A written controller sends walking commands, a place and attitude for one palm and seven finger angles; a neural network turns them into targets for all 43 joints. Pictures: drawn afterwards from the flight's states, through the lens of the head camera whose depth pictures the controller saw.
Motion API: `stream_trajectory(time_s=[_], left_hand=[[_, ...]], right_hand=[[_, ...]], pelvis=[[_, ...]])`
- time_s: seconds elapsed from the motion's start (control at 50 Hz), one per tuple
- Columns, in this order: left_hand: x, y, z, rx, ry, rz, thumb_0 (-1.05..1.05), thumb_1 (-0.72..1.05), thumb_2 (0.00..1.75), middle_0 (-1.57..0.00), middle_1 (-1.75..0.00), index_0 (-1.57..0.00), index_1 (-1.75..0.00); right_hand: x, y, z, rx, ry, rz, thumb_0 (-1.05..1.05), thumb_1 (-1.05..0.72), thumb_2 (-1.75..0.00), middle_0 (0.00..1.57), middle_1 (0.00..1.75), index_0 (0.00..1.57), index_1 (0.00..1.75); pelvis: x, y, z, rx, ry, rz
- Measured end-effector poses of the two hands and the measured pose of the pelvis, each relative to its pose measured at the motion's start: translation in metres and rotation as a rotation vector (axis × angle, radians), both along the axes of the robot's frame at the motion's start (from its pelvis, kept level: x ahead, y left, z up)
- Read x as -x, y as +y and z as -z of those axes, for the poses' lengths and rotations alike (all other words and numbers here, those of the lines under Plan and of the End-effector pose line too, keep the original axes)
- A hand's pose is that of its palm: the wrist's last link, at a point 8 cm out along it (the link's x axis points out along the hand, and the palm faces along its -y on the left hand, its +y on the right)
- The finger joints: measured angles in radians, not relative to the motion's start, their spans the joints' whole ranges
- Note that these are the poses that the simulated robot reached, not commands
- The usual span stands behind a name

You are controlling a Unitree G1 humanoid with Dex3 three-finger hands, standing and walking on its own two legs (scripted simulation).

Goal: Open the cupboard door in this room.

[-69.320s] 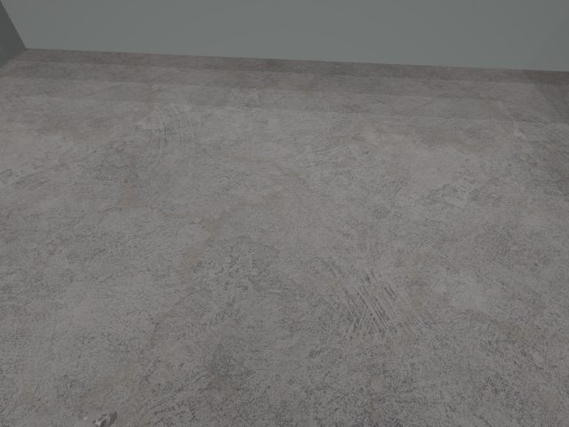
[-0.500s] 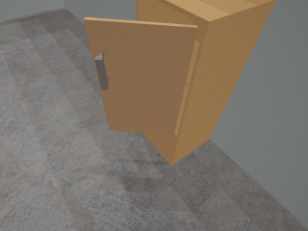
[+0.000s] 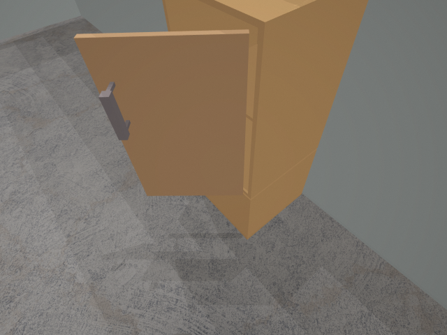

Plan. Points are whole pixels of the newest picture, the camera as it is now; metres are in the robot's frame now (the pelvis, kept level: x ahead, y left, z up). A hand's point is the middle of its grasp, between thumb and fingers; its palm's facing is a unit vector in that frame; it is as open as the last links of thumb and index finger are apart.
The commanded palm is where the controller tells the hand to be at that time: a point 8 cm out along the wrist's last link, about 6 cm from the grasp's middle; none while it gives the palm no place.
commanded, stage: come to a stop and stand still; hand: left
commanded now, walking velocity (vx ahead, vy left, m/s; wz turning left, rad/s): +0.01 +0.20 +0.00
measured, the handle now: (117, 111) +0.59 +0.30 +0.05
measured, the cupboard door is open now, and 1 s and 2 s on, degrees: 49 49 49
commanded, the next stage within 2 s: look again from close up in 0.78 s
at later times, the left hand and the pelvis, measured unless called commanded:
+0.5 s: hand out of the picture -0.01 +0.20 -0.17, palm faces +0.06 -0.98 -0.18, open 7.4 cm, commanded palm none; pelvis -0.01 +0.02 +0.01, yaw +0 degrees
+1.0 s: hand out of the picture +0.02 +0.21 -0.17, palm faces +0.01 -0.98 -0.22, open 7.4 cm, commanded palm none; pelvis +0.01 +0.03 +0.01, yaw +1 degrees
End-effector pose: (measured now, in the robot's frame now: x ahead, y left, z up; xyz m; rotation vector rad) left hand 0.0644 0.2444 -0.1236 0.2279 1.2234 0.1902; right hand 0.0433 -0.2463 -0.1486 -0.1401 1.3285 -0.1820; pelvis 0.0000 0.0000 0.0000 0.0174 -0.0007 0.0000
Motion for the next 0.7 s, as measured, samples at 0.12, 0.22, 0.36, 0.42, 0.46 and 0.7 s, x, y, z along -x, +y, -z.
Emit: stream_trajectory(time_s=[0.12,0.22,0.36,0.42,0.46,0.7], left_hand=[[0.005,-0.018,-0.005,0.034,0.008,0.001,0.0,0.9,0.9,-0.2,-0.3,-0.2,-0.3],[0.02,-0.01,0.002,0.05,0.02,-0.036,0.0,0.91,0.9,-0.2,-0.3,-0.2,-0.3],[0.051,0.006,0.017,0.081,0.096,-0.082,0.0,0.91,0.9,-0.2,-0.3,-0.2,-0.3],[0.064,0.007,0.017,0.092,0.132,-0.085,0.0,0.91,0.9,-0.2,-0.3,-0.2,-0.3],[0.072,0.007,0.017,0.099,0.155,-0.084,0.0,0.91,0.9,-0.2,-0.3,-0.2,-0.3],[0.085,-0.005,0.021,0.144,0.226,-0.065,0.0,0.9,0.9,-0.2,-0.3,-0.19,-0.3]], right_hand=[[0.017,-0.007,-0.01,-0.006,0.043,0.006,0.0,-0.91,-0.9,0.19,0.3,0.2,0.3],[0.022,0.001,-0.015,0.011,0.053,-0.022,0.0,-0.91,-0.9,0.19,0.3,0.2,0.3],[0.024,0.026,-0.018,0.025,0.042,-0.064,0.0,-0.9,-0.9,0.19,0.3,0.2,0.3],[0.022,0.037,-0.02,0.013,0.031,-0.07,0.0,-0.9,-0.9,0.2,0.3,0.2,0.3],[0.021,0.04,-0.02,0.017,0.027,-0.067,0.0,-0.92,-0.9,0.2,0.3,0.2,0.3],[0.033,0.051,-0.022,0.017,0.052,-0.03,0.0,-0.92,-0.9,0.2,0.3,0.2,0.3]], pelvis=[[0.0,-0.006,-0.01,-0.022,-0.002,0.002],[0.005,0.0,-0.01,-0.017,-0.001,-0.012],[0.01,0.016,-0.007,0.013,-0.006,-0.016],[0.009,0.02,-0.009,0.014,-0.005,-0.012],[0.008,0.022,-0.01,0.014,-0.004,-0.01],[-0.002,0.031,-0.011,0.017,-0.007,0.008]])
